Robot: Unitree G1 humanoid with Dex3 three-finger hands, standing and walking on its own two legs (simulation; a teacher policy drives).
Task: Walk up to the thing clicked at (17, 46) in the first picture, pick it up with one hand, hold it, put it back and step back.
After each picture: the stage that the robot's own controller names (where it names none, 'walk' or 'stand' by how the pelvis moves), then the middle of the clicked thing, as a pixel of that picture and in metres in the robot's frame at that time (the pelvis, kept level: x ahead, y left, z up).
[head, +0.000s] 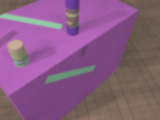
stand; (18, 53) +0.54 +0.30 -0.04
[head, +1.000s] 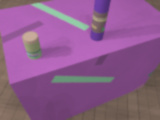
walk; (32, 45) +0.55 +0.25 -0.03
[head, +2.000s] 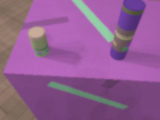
stand; (39, 42) +0.52 +0.21 +0.00
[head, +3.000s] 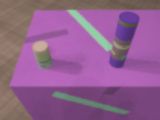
stand; (42, 55) +0.52 +0.19 -0.03
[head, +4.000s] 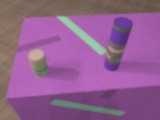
stand; (38, 63) +0.49 +0.20 -0.05
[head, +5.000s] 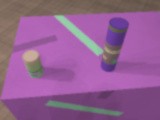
stand; (33, 64) +0.48 +0.22 -0.05
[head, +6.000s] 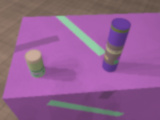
stand; (35, 64) +0.48 +0.21 -0.05
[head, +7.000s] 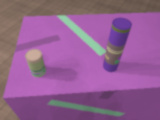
stand; (36, 63) +0.48 +0.21 -0.05
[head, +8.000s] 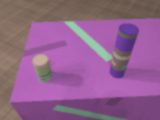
rise first; (42, 68) +0.47 +0.20 -0.04
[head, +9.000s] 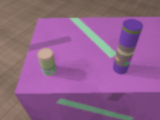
go down; (47, 62) +0.49 +0.19 -0.04
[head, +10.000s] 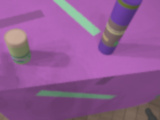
go down; (19, 47) +0.47 +0.18 +0.01
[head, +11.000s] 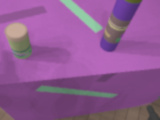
approach; (19, 42) +0.49 +0.19 +0.02
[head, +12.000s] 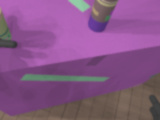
close; out of the picture +0.51 +0.20 +0.06
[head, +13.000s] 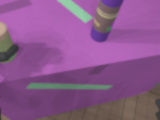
lift; (0, 43) +0.46 +0.21 +0.05
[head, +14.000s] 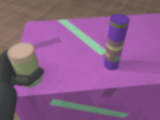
lift; (26, 65) +0.33 +0.17 +0.16
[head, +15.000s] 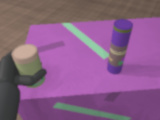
hold; (30, 66) +0.33 +0.16 +0.15
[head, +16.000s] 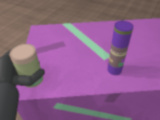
hold; (28, 66) +0.33 +0.17 +0.15
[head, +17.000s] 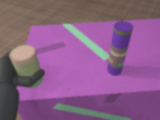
hold; (28, 67) +0.33 +0.17 +0.15
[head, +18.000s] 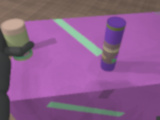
crouch; (18, 40) +0.43 +0.19 +0.17
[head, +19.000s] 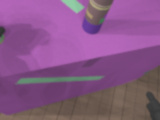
lower; out of the picture +0.51 +0.21 +0.03
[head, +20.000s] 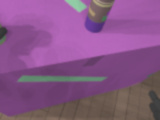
lower; out of the picture +0.51 +0.21 +0.05
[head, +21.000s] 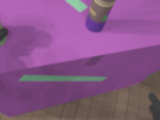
lower; out of the picture +0.51 +0.21 +0.06
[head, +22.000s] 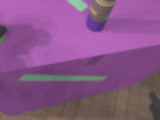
lower; out of the picture +0.51 +0.21 +0.06
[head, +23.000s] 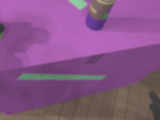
loosen; out of the picture +0.52 +0.21 +0.06
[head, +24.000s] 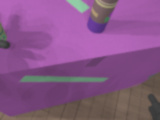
withdraw; out of the picture +0.51 +0.21 +0.05
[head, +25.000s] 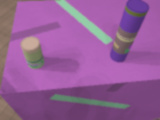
sink last; (33, 53) +0.47 +0.19 +0.01
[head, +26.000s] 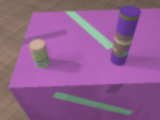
stand; (39, 54) +0.51 +0.22 +0.01
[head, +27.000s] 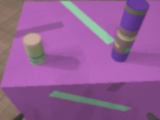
stand; (35, 49) +0.49 +0.20 +0.02
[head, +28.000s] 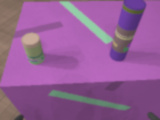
stand; (33, 49) +0.49 +0.21 +0.02
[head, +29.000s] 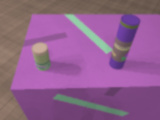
stand; (41, 57) +0.51 +0.20 -0.03
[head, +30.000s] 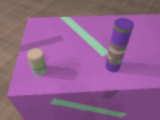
stand; (37, 62) +0.50 +0.21 -0.05
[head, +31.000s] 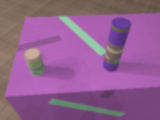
stand; (35, 62) +0.49 +0.22 -0.05
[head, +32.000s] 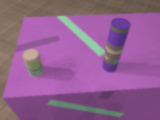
stand; (33, 63) +0.49 +0.23 -0.05
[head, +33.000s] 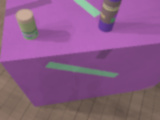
walk; (27, 25) +0.59 +0.23 -0.02
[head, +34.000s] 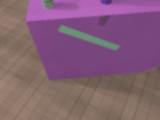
walk; out of the picture +0.89 +0.23 -0.03
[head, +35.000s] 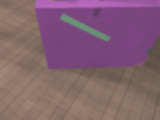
stand; out of the picture +1.15 +0.22 -0.03
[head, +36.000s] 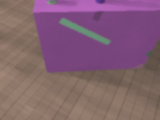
stand; out of the picture +1.09 +0.21 -0.04
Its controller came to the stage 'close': yes
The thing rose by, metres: 0.21
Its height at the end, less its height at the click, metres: +0.00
